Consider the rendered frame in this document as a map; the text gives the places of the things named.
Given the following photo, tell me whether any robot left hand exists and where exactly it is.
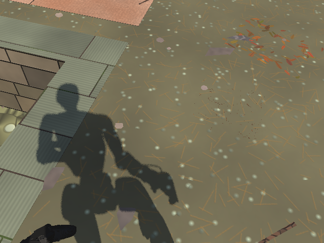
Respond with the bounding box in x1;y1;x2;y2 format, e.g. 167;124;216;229
20;224;76;243

